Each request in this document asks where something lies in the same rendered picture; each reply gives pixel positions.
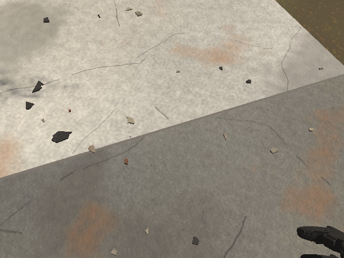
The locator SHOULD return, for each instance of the robot right hand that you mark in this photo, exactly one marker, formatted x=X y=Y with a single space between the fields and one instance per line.
x=329 y=236

